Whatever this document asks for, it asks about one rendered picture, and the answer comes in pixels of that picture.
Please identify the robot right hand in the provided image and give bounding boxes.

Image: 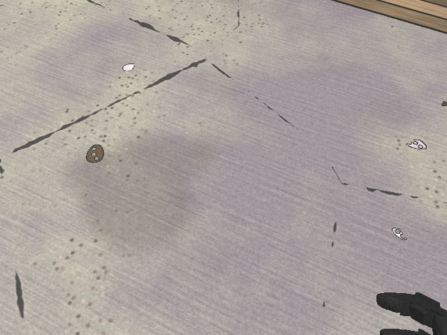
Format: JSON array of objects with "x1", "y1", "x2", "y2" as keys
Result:
[{"x1": 376, "y1": 292, "x2": 447, "y2": 335}]

